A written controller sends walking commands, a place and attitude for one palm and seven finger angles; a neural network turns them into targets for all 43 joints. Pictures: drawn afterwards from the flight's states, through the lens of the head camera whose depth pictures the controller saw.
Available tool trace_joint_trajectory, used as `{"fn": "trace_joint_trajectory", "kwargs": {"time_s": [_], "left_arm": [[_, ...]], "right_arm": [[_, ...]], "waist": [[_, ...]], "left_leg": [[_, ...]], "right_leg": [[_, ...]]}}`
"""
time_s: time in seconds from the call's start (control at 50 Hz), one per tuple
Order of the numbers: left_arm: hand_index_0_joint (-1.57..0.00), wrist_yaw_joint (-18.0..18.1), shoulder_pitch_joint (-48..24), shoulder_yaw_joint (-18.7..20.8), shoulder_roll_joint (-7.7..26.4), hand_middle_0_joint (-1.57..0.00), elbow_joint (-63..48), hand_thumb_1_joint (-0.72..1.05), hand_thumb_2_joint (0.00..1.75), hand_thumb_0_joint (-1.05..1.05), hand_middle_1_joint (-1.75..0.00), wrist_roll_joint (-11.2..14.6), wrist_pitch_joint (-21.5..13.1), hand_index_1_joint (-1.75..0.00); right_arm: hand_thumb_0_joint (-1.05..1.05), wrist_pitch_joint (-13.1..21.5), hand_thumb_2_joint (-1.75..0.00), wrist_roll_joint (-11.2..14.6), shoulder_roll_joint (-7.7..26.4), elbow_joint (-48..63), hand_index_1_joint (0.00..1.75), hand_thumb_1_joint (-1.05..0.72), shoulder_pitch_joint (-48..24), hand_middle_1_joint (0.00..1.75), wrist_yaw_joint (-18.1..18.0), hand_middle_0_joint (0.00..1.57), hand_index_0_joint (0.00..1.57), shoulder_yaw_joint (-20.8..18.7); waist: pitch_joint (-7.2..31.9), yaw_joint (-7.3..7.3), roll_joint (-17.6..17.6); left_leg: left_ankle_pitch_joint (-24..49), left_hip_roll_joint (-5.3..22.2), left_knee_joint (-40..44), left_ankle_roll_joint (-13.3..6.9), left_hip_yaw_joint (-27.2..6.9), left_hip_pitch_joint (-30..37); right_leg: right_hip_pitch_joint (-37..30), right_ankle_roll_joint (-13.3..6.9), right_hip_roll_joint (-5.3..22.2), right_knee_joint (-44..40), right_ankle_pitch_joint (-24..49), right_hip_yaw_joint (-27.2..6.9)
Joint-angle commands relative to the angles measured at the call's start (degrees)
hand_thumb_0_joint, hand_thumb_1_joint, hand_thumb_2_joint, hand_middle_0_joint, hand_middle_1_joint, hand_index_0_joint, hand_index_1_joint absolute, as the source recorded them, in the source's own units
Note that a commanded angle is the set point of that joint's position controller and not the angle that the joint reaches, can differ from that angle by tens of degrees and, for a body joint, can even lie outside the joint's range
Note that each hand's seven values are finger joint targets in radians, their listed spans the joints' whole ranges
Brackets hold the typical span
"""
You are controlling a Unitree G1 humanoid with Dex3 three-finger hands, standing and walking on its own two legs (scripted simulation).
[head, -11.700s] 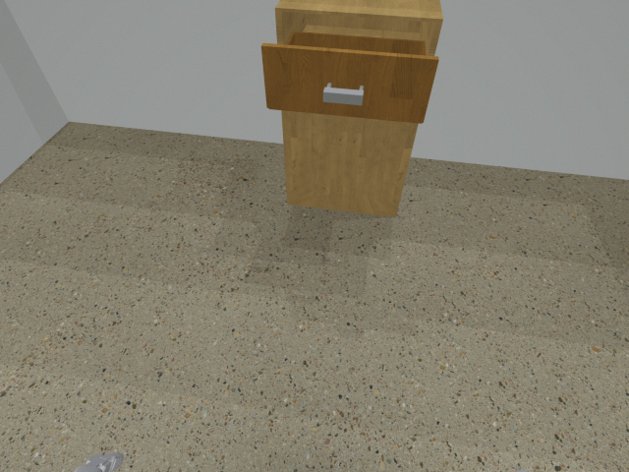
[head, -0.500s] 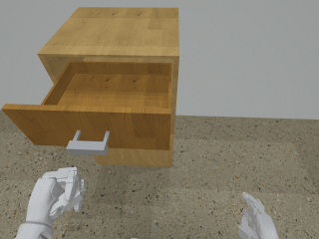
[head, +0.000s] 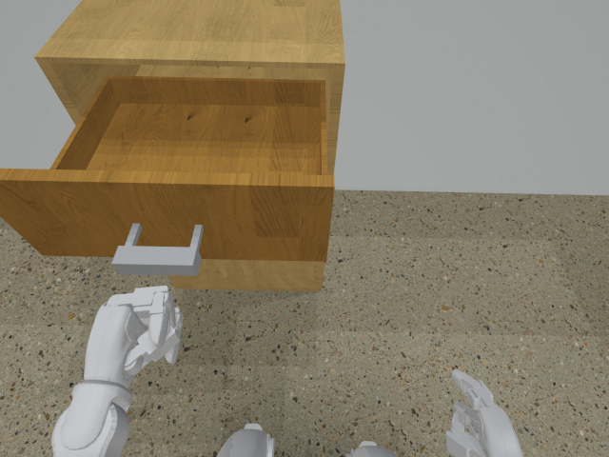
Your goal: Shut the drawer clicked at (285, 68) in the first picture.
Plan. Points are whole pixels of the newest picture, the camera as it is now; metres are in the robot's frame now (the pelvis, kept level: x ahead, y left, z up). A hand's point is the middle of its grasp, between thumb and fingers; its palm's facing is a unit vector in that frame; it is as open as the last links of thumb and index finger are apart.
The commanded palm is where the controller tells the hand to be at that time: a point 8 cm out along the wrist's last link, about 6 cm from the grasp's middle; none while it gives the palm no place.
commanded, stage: bring the fist close to the handle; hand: left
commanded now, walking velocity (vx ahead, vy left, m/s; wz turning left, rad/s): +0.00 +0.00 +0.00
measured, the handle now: (162, 245) +0.38 +0.22 +0.04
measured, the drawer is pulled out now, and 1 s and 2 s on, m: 0.27 0.27 0.15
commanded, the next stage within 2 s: push the drawer shut in 0.54 s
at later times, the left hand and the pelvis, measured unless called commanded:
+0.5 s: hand (181, 324) +0.27 +0.17 +0.04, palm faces +0.01 -1.00 -0.04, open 3.3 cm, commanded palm +0.25 +0.22 +0.04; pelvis +0.00 +0.00 -0.01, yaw +0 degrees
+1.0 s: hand (179, 304) +0.30 +0.18 +0.03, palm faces +0.00 -1.00 -0.04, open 3.1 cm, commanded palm +0.29 +0.23 +0.04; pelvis +0.00 +0.00 -0.01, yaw +0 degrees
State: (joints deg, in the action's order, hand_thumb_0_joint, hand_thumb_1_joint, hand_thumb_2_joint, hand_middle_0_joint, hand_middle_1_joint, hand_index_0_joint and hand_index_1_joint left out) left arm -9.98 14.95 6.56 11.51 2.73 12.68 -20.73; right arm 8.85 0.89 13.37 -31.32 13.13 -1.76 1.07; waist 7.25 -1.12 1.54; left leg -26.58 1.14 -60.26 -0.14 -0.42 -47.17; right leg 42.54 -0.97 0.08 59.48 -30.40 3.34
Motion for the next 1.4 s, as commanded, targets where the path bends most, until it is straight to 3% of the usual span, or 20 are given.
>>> {"fn": "trace_joint_trajectory", "kwargs": {"time_s": [0.0, 0.08, 0.22, 0.32, 0.38, 0.4, 0.46, 0.48, 0.62, 0.68, 0.76, 0.82, 0.9, 0.98, 1.08, 1.12, 1.24, 1.28, 1.32, 1.38], "left_arm": [[-1.40, 1.1, -6.3, 3.5, 6.0, -1.40, -10.1, 0.90, 0.90, 0.00, -1.60, 0.3, -4.3, -1.60], [-1.40, 1.4, -12.3, 2.5, 5.9, -1.40, -7.6, 0.90, 0.90, 0.00, -1.60, -0.6, -4.8, -1.60], [-1.40, 2.1, -13.0, 3.0, 6.8, -1.40, -10.5, 0.90, 0.90, 0.00, -1.60, -0.2, -4.8, -1.60], [-1.40, 3.0, -10.4, 2.1, 5.5, -1.40, -8.6, 0.90, 0.90, 0.00, -1.60, -0.3, -3.9, -1.60], [-1.40, 3.2, -10.2, 4.1, 7.6, -1.40, -6.8, 0.90, 0.90, 0.00, -1.60, -0.6, -3.9, -1.60], [-1.40, 3.0, -11.7, 2.5, 6.1, -1.40, -8.4, 0.90, 0.90, 0.00, -1.60, -0.6, -4.4, -1.60], [-1.40, 2.7, -10.4, 2.1, 5.7, -1.40, -10.0, 0.90, 0.90, 0.00, -1.60, -0.2, -5.2, -1.60], [-1.40, 3.0, -9.3, 3.5, 7.3, -1.40, -9.2, 0.90, 0.90, 0.00, -1.60, -0.4, -5.1, -1.60], [-1.40, 2.3, -9.4, 4.0, 7.3, -1.40, -8.4, 0.90, 0.90, 0.00, -1.60, 0.2, -5.2, -1.60], [-1.40, 2.1, -15.4, 5.2, 9.2, -1.40, -6.0, 0.90, 0.90, 0.00, -1.60, 0.1, -4.8, -1.60], [-1.40, 1.1, -20.7, 4.5, 8.3, -1.40, -4.6, 0.90, 0.90, 0.00, -1.60, 0.6, -4.9, -1.60], [-1.40, 0.5, -20.6, 4.8, 8.4, -1.40, -3.1, 0.90, 0.90, 0.00, -1.60, 0.8, -4.2, -1.60], [-1.40, 0.4, -24.8, 5.1, 8.9, -1.40, -1.5, 0.90, 0.90, 0.00, -1.60, 0.8, -3.8, -1.60], [-1.40, 1.3, -31.1, 5.6, 10.0, -1.40, 1.7, 0.90, 0.90, 0.00, -1.60, 0.3, -4.5, -1.60], [-1.40, 1.0, -38.1, 6.4, 11.6, -1.40, 5.0, 0.90, 0.90, 0.00, -1.60, 0.1, -5.3, -1.60], [-1.40, 0.6, -43.6, 3.9, 9.8, -1.40, 5.9, 0.90, 0.90, 0.00, -1.60, 0.1, -5.3, -1.60], [-1.40, 0.4, -50.2, 5.7, 12.2, -1.40, 11.2, 0.90, 0.90, 0.00, -1.60, 0.4, -4.5, -1.60], [-1.40, 0.5, -51.5, 7.8, 14.7, -1.40, 14.6, 0.90, 0.90, 0.00, -1.60, 0.3, -4.3, -1.60], [-1.40, 0.2, -55.6, 6.7, 13.8, -1.40, 16.0, 0.90, 0.90, 0.00, -1.60, 0.3, -4.5, -1.60], [-1.40, 0.4, -57.9, 8.9, 16.0, -1.40, 20.8, 0.90, 0.90, 0.00, -1.60, 0.1, -4.7, -1.60]], "right_arm": [[0.00, 2.0, -0.90, -0.2, 8.0, 8.4, 0.30, -0.90, -2.4, 0.30, -0.4, 0.20, 0.20, -3.5], [0.00, 1.2, -0.90, -0.2, 8.2, 8.0, 0.30, -0.90, -2.6, 0.30, -0.4, 0.20, 0.20, -3.4], [0.00, -0.2, -0.90, -0.1, 7.9, 8.8, 0.30, -0.90, -2.1, 0.30, -0.2, 0.20, 0.20, -3.5], [0.00, -1.2, -0.90, 0.1, 7.9, 9.1, 0.30, -0.90, -2.1, 0.30, -0.1, 0.20, 0.20, -3.5], [0.00, -1.7, -0.90, 0.0, 8.4, 8.9, 0.30, -0.90, -2.0, 0.30, -0.4, 0.20, 0.20, -3.5], [0.00, -1.6, -0.90, 0.0, 8.0, 9.3, 0.30, -0.90, -2.5, 0.30, -0.3, 0.20, 0.20, -3.5], [0.00, -1.4, -0.90, 0.1, 7.8, 9.4, 0.30, -0.90, -2.1, 0.30, -0.2, 0.20, 0.20, -3.6], [0.00, -1.5, -0.90, 0.0, 8.2, 9.2, 0.30, -0.90, -1.6, 0.30, -0.3, 0.20, 0.20, -3.6], [0.00, -1.7, -0.90, 0.1, 7.9, 9.3, 0.30, -0.90, -2.1, 0.30, -0.4, 0.20, 0.20, -3.5], [0.00, -2.0, -0.90, 0.0, 8.4, 8.0, 0.30, -0.90, -1.7, 0.30, -0.8, 0.20, 0.20, -3.4], [0.00, -1.8, -0.90, 0.2, 8.3, 7.4, 0.30, -0.90, -1.8, 0.30, -0.9, 0.20, 0.20, -3.4], [0.00, -1.9, -0.90, 0.2, 8.3, 7.1, 0.30, -0.90, -1.1, 0.30, -0.9, 0.20, 0.20, -3.6], [0.00, -2.3, -0.90, 0.4, 8.5, 6.5, 0.30, -0.90, -1.0, 0.30, -0.9, 0.20, 0.20, -3.5], [0.00, -2.2, -0.90, 0.2, 9.0, 5.1, 0.30, -0.90, -0.6, 0.30, -1.2, 0.20, 0.20, -3.4], [0.00, -2.1, -0.90, 0.4, 9.3, 3.7, 0.30, -0.90, -0.7, 0.30, -1.7, 0.20, 0.20, -3.3], [0.00, -2.0, -0.90, 0.7, 9.0, 3.3, 0.30, -0.90, -1.0, 0.30, -1.9, 0.20, 0.20, -3.0], [0.00, -2.1, -0.90, 0.8, 9.4, 2.3, 0.30, -0.90, -0.1, 0.30, -2.5, 0.20, 0.20, -2.8], [0.00, -2.4, -0.90, 0.7, 9.7, 2.0, 0.30, -0.90, 0.4, 0.30, -2.4, 0.20, 0.20, -2.5], [0.00, -2.5, -0.90, 0.9, 9.4, 2.0, 0.30, -0.90, 0.3, 0.30, -2.4, 0.20, 0.20, -2.3], [0.00, -2.9, -0.90, 0.7, 9.9, 1.5, 0.30, -0.90, 1.3, 0.30, -2.4, 0.20, 0.20, -2.2]], "waist": [[13.6, -0.45, 0.0], [12.4, -1.15, 0.5], [18.8, -0.14, 2.7], [15.3, -0.85, -0.6], [13.5, -0.98, -2.1], [14.0, -0.90, 0.3], [15.8, -0.77, 1.3], [15.3, -0.85, -0.3], [15.6, -0.65, -0.1], [13.7, -2.08, -1.2], [16.1, -2.00, 1.7], [18.5, -1.63, 1.1], [17.5, -2.16, 1.0], [15.7, -3.40, -1.5], [16.6, -3.79, 0.2], [16.3, -4.70, 1.5], [18.9, -4.52, 2.0], [18.2, -4.30, 1.3], [17.4, -4.59, 2.7], [16.9, -4.73, 0.7]], "left_leg": [[14.5, -0.6, 6.6, -1.1, -1.4, 10.5], [11.3, -0.5, 5.4, -1.1, -2.0, 8.3], [14.9, -0.5, 5.4, -1.1, -1.6, 10.9], [12.9, -0.4, 5.7, -1.1, -1.4, 8.7], [10.7, -0.5, 5.5, -1.3, -1.4, 7.0], [10.8, -0.7, 5.5, -1.2, -1.2, 7.5], [12.8, -0.6, 5.4, -1.2, -1.1, 9.4], [12.8, -0.5, 5.3, -1.3, -1.4, 8.6], [11.8, -0.8, 4.8, -1.4, -0.8, 7.6], [10.9, -0.7, 3.6, -1.6, -0.8, 5.6], [11.8, -0.7, 3.8, -1.4, -0.9, 7.8], [15.0, -0.7, 3.7, -1.5, -0.7, 8.9], [15.0, -0.6, 4.1, -1.4, -1.0, 9.3], [11.8, -0.4, 3.8, -1.6, -1.5, 7.5], [8.9, -0.5, 3.6, -1.6, -1.6, 7.2], [6.0, -0.6, 4.1, -1.5, -1.8, 7.9], [5.2, -0.7, 4.5, -1.4, -2.1, 8.6], [4.3, -0.6, 4.5, -1.5, -2.2, 7.3], [3.0, -0.8, 4.8, -1.3, -2.1, 7.0], [1.9, -0.7, 4.9, -1.5, -2.4, 5.8]], "right_leg": [[-2.4, 0.0, -0.9, -7.1, 16.5, -0.3], [1.0, -0.2, -1.0, -6.1, 12.6, -0.4], [-2.2, -0.4, -0.9, -5.5, 16.1, -0.6], [-1.5, 0.0, -1.1, -6.2, 15.1, -0.4], [-1.1, 0.0, -1.3, -6.7, 12.8, -0.7], [-1.0, -0.1, -1.0, -6.6, 12.9, -1.0], [-1.6, -0.2, -1.0, -6.4, 15.0, -0.8], [-1.8, -0.2, -1.2, -6.3, 14.8, -0.7], [-2.6, 0.0, -1.0, -6.8, 14.7, -1.6], [-1.1, 0.2, -1.1, -6.9, 14.1, -2.1], [-1.1, 0.0, -0.9, -6.7, 14.8, -2.0], [-3.2, 0.1, -0.9, -6.4, 18.8, -2.2], [-2.1, 0.1, -1.0, -6.5, 18.6, -1.8], [0.1, 0.2, -1.1, -6.8, 14.6, -1.8], [1.3, 0.1, -1.0, -7.3, 10.8, -2.3], [2.9, 0.1, -1.0, -7.7, 8.0, -2.3], [2.4, 0.0, -1.0, -8.1, 7.1, -2.5], [2.5, -0.1, -1.2, -8.2, 6.0, -2.5], [2.8, -0.1, -1.0, -8.6, 4.8, -2.9], [3.4, -0.1, -1.2, -8.5, 3.8, -2.6]]}}
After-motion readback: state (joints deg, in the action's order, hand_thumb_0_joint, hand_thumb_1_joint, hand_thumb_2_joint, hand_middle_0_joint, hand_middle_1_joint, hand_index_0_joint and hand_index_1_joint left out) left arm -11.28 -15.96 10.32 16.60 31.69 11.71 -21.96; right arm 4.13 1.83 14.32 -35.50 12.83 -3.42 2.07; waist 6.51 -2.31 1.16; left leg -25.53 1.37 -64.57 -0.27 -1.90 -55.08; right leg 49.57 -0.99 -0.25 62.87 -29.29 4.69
